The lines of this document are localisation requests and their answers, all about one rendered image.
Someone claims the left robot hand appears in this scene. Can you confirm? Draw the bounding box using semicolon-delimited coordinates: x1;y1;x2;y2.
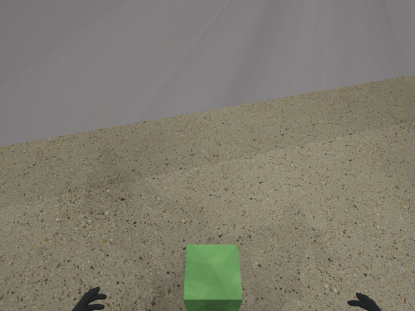
72;287;107;311

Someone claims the carton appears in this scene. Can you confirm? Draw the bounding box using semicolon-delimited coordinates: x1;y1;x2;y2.
184;244;243;311

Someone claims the right robot hand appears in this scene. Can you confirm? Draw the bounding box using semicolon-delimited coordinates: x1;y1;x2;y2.
348;293;382;311

